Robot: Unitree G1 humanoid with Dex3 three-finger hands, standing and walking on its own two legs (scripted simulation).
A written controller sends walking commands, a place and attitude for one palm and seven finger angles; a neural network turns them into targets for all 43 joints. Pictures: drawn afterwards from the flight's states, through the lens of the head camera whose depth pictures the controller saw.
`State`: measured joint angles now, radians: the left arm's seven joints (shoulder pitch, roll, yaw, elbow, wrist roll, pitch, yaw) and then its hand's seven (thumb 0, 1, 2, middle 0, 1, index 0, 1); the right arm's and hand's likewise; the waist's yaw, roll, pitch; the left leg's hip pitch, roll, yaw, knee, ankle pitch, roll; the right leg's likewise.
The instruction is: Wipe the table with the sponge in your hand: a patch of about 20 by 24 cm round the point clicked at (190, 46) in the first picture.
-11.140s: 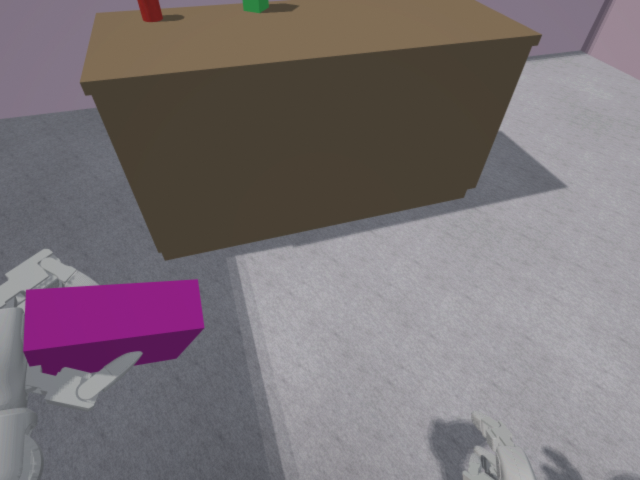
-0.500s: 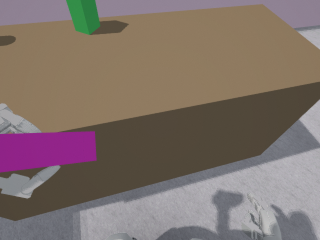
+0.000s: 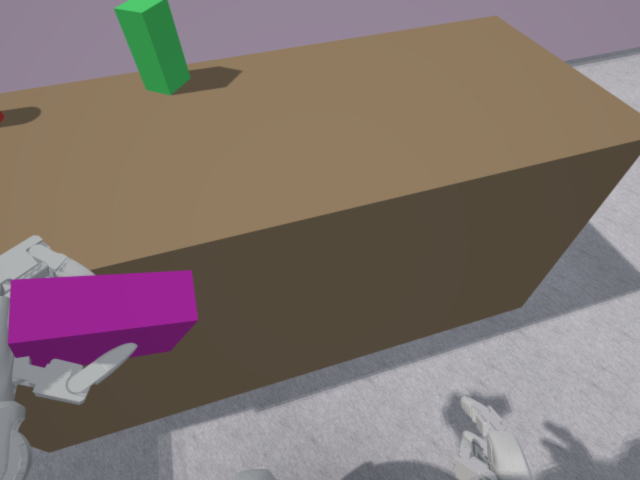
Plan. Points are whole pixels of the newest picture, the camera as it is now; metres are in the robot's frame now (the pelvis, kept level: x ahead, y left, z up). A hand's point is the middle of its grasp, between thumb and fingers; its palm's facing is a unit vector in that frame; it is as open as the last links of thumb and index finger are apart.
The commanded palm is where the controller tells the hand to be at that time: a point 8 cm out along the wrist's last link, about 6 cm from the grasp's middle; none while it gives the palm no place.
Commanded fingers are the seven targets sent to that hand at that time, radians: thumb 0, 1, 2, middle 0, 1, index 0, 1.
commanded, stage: come to a stop and stand still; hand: left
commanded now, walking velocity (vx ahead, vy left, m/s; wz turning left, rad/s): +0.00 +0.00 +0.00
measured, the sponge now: (133, 319) +0.23 +0.20 +0.14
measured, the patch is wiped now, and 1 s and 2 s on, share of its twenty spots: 0.00 0.00 0.00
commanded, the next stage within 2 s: look again from close up in 1.72 s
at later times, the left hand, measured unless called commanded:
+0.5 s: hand (37, 417) +0.14 +0.22 +0.17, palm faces +0.43 -0.82 -0.39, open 9.2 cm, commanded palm +0.09 +0.26 +0.18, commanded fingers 0.00 0.10 1.30 -1.20 -1.60 -1.20 -1.60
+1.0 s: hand (10, 436) +0.13 +0.24 +0.16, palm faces +0.39 -0.81 -0.44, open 9.2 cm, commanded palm +0.08 +0.28 +0.18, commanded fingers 0.00 0.10 1.30 -1.20 -1.60 -1.20 -1.60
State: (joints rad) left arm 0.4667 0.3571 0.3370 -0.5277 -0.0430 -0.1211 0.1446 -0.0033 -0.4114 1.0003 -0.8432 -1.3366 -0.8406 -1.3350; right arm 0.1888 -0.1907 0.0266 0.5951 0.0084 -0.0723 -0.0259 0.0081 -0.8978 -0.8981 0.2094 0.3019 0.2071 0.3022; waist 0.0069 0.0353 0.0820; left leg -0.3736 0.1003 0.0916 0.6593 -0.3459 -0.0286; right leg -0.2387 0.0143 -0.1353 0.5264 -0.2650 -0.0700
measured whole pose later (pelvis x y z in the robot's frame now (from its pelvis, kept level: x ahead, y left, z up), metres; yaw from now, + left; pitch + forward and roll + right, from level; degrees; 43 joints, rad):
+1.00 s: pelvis -0.08 +0.00 +0.00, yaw +0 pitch -2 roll +0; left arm 0.48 0.37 0.34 -0.47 0.00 -0.17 0.15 0.00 -0.41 1.00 -0.85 -1.33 -0.85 -1.33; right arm 0.26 -0.21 0.02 0.61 0.00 -0.06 -0.05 0.01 -0.90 -0.90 0.21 0.30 0.20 0.30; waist 0.00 0.00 0.06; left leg -0.25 0.01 0.07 0.54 -0.24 0.02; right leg -0.33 0.03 -0.12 0.48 -0.17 -0.03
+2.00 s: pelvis -0.05 +0.02 +0.00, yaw -1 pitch -1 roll +0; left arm 0.24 0.38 0.43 -0.31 -0.04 -0.22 0.13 0.00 -0.41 1.01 -0.85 -1.34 -0.85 -1.33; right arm 0.22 -0.22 0.02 0.57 0.01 -0.14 0.00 0.01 -0.90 -0.90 0.21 0.30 0.20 0.30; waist 0.03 0.01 0.07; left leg -0.20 -0.02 0.10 0.50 -0.29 0.05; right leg -0.30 0.01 -0.07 0.48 -0.16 -0.04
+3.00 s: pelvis +0.05 +0.16 -0.02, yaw -5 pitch -2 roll +1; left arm 0.41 0.41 0.39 -0.58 -0.02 -0.23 0.09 0.00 -0.41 1.01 -0.84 -1.35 -0.84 -1.35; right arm 0.22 -0.22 -0.02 0.57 -0.01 -0.13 -0.02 0.01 -0.90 -0.90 0.21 0.30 0.20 0.30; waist 0.01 -0.06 0.13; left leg -0.36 0.08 -0.01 0.70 -0.28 -0.04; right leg -0.37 -0.12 -0.02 0.81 -0.42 0.03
